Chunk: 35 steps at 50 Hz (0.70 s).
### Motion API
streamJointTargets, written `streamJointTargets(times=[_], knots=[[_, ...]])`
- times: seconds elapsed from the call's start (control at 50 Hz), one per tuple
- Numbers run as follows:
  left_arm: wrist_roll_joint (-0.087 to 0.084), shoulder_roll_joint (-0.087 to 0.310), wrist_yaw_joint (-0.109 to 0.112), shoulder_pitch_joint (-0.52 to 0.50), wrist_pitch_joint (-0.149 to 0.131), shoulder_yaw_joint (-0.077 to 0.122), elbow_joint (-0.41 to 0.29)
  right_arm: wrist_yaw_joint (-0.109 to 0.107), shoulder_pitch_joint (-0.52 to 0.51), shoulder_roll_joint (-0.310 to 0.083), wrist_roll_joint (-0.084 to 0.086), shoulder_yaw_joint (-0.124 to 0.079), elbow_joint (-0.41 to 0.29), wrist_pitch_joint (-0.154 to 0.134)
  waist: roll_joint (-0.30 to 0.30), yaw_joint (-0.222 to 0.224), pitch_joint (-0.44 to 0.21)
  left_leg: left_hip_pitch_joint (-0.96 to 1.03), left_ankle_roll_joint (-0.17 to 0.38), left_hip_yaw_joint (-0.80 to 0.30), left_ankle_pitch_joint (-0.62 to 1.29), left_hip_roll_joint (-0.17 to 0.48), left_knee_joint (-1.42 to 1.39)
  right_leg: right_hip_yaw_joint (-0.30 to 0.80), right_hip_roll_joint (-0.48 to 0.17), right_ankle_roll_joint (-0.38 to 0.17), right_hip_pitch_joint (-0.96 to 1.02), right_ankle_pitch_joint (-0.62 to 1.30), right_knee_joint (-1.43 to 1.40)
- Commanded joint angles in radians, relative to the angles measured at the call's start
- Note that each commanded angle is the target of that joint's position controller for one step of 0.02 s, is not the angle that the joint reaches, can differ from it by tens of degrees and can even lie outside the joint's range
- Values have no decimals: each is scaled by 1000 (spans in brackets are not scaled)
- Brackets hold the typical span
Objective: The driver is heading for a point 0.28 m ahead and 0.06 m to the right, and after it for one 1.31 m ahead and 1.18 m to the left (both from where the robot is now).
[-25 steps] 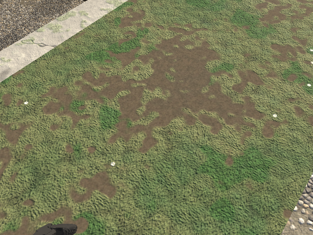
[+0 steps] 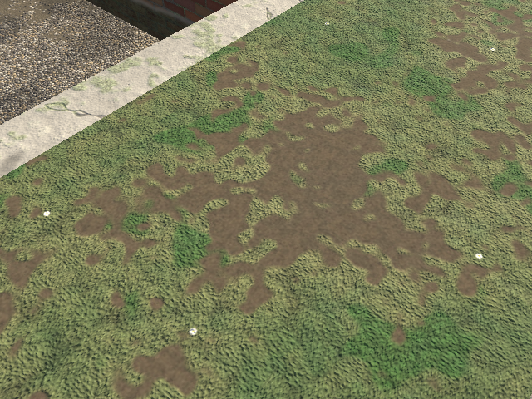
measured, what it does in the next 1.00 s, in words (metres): steps on the spot, turning right: left foot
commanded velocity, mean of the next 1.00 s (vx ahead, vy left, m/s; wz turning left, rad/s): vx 0.09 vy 0.00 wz -0.29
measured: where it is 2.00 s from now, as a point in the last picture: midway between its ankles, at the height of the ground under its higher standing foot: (357, 387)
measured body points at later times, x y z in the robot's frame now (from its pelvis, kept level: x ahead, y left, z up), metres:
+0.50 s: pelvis -0.05 +0.00 +0.01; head -0.01 -0.04 +0.46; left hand +0.15 +0.23 -0.08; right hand +0.03 -0.31 -0.12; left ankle -0.06 +0.16 -0.64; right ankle +0.01 -0.11 -0.73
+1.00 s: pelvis -0.02 -0.01 +0.02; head -0.02 +0.02 +0.47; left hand +0.20 +0.20 -0.10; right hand -0.15 -0.22 -0.11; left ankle -0.10 +0.14 -0.73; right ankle +0.04 -0.22 -0.67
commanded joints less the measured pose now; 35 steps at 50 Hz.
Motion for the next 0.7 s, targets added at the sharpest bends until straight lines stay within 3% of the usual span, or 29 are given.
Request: streamJointTargets(times=[0.02, 0.08, 0.12, 0.14, 0.16, 0.18, 0.2, 0.22, 0.24, 0.26, 0.28, 0.3, 0.32, 0.34, 0.44, 0.48, 0.5, 0.54, 0.58, 0.62, 0.64, 0.66, 0.68, 0.7], knots=[[-18, 135, 6, -55, -5, 43, -84, -25, 47, -174, 6, -56, -51, -5, 80, -33, -64, 141, 84, -59, 303, 81, -44, 50, -27, -44, -119, 237, 20], [-15, 124, 4, -48, 10, 53, -109, -42, 63, -194, 2, -68, -59, 9, 132, -33, -91, 175, 175, -156, 579, 218, -56, 37, -12, -18, -191, 229, 168], [-9, 109, -1, -1, 25, 58, -111, -52, -4, -181, 6, -64, -79, 13, 185, -8, -118, 158, 228, -182, 779, 302, -50, 18, -8, -8, -186, 11, 263], [-9, 95, -3, 20, 34, 58, -112, -55, -49, -176, 9, -62, -89, 15, 203, 9, -121, 135, 233, -179, 802, 321, -44, 8, -12, -13, -172, -128, 267], [-11, 93, -7, 42, 41, 59, -109, -56, -90, -184, 15, -65, -94, 19, 183, 27, -113, 94, 211, -140, 765, 306, -30, -4, -19, -22, -127, -121, 212], [-9, 106, -8, 55, 46, 65, -106, -59, -109, -189, 21, -68, -93, 23, 156, 38, -113, 57, 168, -88, 678, 265, 13, -4, -21, -38, -67, 7, 122], [-4, 149, -9, 37, 50, 77, -119, -60, -76, -180, 25, -70, -81, 26, 54, 19, -89, -5, 98, 0, 489, 176, 117, 84, -53, -69, -20, 314, -4], [13, 276, -1, 33, 48, 107, -148, -57, -58, -149, 1, -63, -99, 31, -226, -6, -65, -199, -14, 119, 76, 0, 364, 414, -247, -189, 63, 800, -119], [48, 294, -7, 121, 38, 101, -142, -53, -131, -117, -7, -50, -120, 32, -323, 73, -135, -331, -31, -1, -454, -105, 641, 612, -405, -353, 130, 1033, -194], [51, 272, -9, 94, 25, 89, -156, -45, -85, -128, 6, -55, -96, 36, -164, 50, -184, -327, -24, -93, -445, -75, 780, 539, -388, -344, 141, 954, -171], [31, 251, -1, 14, 20, 88, -176, -45, -56, -133, 18, -57, -68, 46, -76, 10, -154, -339, -24, -95, -357, -70, 818, 449, -326, -283, 120, 854, -151], [6, 234, 7, -38, 23, 84, -185, -52, -41, -139, 14, -62, -48, 53, -23, -10, -116, -354, -35, -95, -277, -62, 792, 399, -274, -225, 104, 754, -146], [-10, 219, 19, -55, 29, 78, -188, -60, -45, -147, 4, -65, -45, 54, -27, -15, -120, -347, -45, -99, -221, -57, 785, 386, -251, -197, 104, 690, -146], [-14, 216, 26, -52, 37, 75, -188, -61, -49, -133, 4, -62, -50, 53, -43, -17, -127, -321, -56, -89, -185, -77, 801, 378, -228, -191, 90, 668, -149], [-8, 198, 59, -19, 49, 70, -199, -64, -69, -109, 26, -46, -66, 51, -115, 8, -140, -311, -71, -96, -120, -119, 665, 417, -206, -172, 177, 494, -187], [-14, 187, 66, -33, 52, 67, -209, -50, -26, -130, 32, -50, -53, 48, -138, -5, -165, -238, -69, -77, -82, -93, 510, 428, -179, -153, 153, 67, -246], [-15, 191, 68, -49, 53, 69, -213, -39, -7, -136, 31, -53, -47, 45, -183, -13, -157, -182, -69, -51, -85, -85, 415, 439, -164, -141, 111, -108, -283], [-8, 205, 68, -49, 58, 78, -202, -16, 38, -133, 24, -52, -33, 33, -254, -24, -141, -18, -57, 13, -147, -94, 258, 431, -140, -125, 10, -273, -326], [-5, 208, 66, -2, 65, 85, -178, 3, 82, -129, 20, -50, -10, 18, -267, -15, -105, 70, -26, 65, -203, -105, 141, 438, -137, -121, -40, -351, -335], [-24, 185, 70, -16, 70, 83, -177, 16, 182, -106, 9, -42, 42, 3, -226, -52, -49, 187, 45, 103, -99, -88, -93, 424, -102, -83, -130, -406, -322], [-29, 155, 69, -38, 67, 77, -188, 22, 249, -88, -5, -34, 87, -5, -158, -79, -2, 242, 85, 91, -73, -71, -257, 365, -31, -34, -197, -400, -231], [-37, 102, 62, 6, 66, 68, -174, 26, 272, -87, -9, -29, 104, -17, 85, -50, -15, 311, 109, -133, -209, 110, -304, 245, 48, -7, -329, -357, 127], [-25, 29, 43, 59, 46, 48, -165, 32, 223, -58, -5, 5, 63, -23, 182, 1, -5, 277, 125, -282, -234, 255, -256, 183, 116, -8, -482, -265, 413], [-52, 135, 37, -61, 18, 83, -237, 42, 208, -288, -44, -68, 54, -47, 332, -26, 131, 53, 296, -672, -665, 417, -503, 235, 77, -25, -613, -170, 392]])
Keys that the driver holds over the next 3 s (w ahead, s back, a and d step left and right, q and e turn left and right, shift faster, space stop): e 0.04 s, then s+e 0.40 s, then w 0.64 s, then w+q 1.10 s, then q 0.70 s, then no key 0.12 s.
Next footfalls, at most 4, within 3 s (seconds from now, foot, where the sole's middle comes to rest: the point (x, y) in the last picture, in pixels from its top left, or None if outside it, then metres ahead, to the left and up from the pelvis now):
0.66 left None -0.06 0.13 -0.77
1.14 right None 0.11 -0.23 -0.77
1.68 left None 0.48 -0.08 -0.77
2.16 right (365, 309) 0.77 -0.25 -0.77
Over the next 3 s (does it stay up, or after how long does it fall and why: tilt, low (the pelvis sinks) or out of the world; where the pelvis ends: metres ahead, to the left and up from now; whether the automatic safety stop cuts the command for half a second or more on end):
stays up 0.77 -0.11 0.00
